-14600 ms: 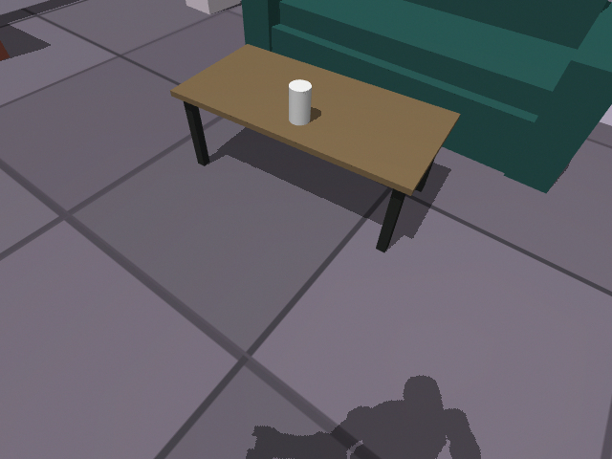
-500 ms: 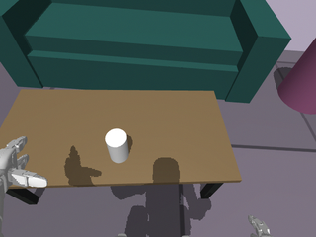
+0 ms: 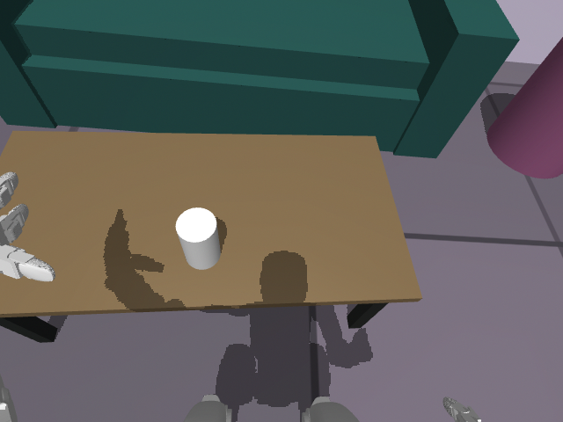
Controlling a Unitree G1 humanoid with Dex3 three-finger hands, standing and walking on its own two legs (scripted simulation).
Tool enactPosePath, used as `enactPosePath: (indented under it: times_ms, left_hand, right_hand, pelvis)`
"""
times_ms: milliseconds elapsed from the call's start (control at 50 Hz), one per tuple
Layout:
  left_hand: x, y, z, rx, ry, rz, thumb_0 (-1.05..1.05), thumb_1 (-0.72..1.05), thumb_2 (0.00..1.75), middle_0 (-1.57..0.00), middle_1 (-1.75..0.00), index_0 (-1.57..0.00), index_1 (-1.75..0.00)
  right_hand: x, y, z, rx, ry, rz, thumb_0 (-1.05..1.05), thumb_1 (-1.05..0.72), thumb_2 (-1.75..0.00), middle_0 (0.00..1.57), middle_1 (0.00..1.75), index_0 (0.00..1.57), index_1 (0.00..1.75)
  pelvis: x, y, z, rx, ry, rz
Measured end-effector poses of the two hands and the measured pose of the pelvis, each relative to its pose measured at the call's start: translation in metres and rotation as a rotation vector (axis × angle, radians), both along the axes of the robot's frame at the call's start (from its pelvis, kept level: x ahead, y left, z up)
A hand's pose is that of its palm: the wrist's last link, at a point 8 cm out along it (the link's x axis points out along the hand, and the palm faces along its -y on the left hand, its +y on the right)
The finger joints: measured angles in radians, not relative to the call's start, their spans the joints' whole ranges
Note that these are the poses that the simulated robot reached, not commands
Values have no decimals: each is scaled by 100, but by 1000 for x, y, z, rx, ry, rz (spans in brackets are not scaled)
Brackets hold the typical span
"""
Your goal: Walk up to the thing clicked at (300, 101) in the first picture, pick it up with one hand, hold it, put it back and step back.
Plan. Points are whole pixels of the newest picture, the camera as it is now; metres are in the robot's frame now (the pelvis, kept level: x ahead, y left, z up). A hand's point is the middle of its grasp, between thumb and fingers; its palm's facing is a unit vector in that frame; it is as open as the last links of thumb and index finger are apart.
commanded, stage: go down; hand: left
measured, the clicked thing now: (200, 240) +0.50 +0.15 -0.25
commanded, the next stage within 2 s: none
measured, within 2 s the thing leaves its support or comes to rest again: neither
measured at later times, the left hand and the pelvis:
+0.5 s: hand (29, 205) +0.41 +0.34 +0.03, palm faces +0.13 -0.99 -0.08, open 17.4 cm; pelvis +0.00 +0.01 -0.01, yaw -1 degrees
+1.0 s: hand (29, 188) +0.43 +0.35 +0.04, palm faces +0.12 -0.99 -0.06, open 17.2 cm; pelvis +0.00 +0.00 -0.02, yaw -1 degrees
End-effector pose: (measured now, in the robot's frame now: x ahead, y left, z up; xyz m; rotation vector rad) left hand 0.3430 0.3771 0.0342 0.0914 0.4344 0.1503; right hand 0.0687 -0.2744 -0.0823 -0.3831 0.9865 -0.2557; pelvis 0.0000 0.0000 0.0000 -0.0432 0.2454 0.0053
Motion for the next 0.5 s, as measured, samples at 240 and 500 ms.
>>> enactPosePath:
  times_ms: [240,500]
  left_hand:
    - [23,8,3,-12,-72,-3,-1,-50,5,-6,-1,-5,-2]
    - [37,13,8,-23,-124,-13,-1,-52,6,-6,-1,-4,-3]
  right_hand:
    - [-26,0,-5,-10,102,-43,1,-87,-90,21,30,20,30]
    - [-25,5,-8,-8,114,-37,1,-88,-90,21,30,20,30]
  pelvis:
    - [3,3,-4,-8,35,-10]
    - [3,6,-8,-15,57,-11]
